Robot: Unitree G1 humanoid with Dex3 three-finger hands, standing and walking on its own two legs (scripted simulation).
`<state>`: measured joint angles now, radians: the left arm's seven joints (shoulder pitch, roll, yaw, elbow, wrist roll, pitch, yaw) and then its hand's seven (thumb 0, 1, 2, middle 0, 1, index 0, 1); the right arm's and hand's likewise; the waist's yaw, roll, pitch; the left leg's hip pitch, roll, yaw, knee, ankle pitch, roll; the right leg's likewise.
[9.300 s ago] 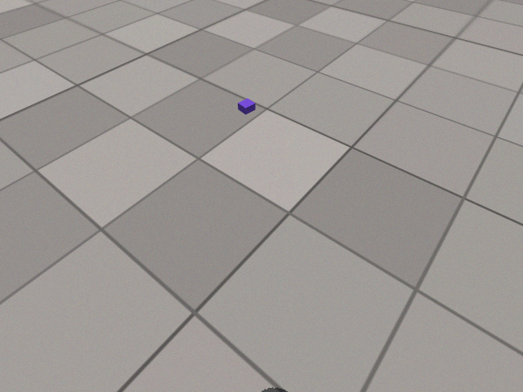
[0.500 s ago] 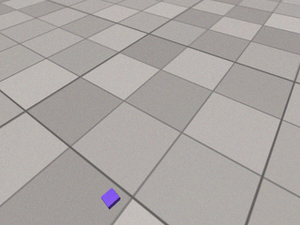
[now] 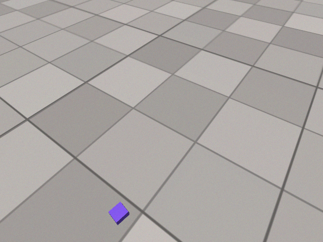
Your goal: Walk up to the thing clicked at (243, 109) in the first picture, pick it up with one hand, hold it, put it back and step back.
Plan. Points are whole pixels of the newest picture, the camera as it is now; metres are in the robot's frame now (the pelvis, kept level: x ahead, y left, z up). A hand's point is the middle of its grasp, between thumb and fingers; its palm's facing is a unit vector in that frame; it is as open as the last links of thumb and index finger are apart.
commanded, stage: stand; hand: left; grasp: from above
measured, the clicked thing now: (119, 213) +0.42 +0.27 -0.76
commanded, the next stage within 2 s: rise first in 0.26 s
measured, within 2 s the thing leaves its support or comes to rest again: neither
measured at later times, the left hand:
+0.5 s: hand out of the picture +0.12 +0.25 -0.16, palm faces +0.03 -0.94 -0.34, open 7.7 cm
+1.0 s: hand out of the picture +0.12 +0.27 -0.22, palm faces -0.11 -0.83 -0.54, open 13.5 cm
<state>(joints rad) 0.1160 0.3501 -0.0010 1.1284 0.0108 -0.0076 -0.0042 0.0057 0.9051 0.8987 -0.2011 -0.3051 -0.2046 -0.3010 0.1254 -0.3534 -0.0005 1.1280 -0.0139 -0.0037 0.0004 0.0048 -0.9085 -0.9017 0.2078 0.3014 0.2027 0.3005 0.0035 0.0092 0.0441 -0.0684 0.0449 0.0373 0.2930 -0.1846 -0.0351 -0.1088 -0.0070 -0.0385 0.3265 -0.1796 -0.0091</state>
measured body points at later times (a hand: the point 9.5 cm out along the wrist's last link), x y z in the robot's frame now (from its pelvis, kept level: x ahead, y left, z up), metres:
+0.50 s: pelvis -0.01 +0.00 -0.01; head +0.03 +0.00 +0.44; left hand +0.11 +0.30 -0.13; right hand +0.08 -0.29 -0.14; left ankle -0.02 +0.14 -0.75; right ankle +0.00 -0.11 -0.75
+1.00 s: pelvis -0.01 +0.02 -0.07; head +0.07 +0.03 +0.37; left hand +0.13 +0.32 -0.19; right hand +0.14 -0.23 -0.18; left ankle -0.02 +0.14 -0.75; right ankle +0.00 -0.11 -0.75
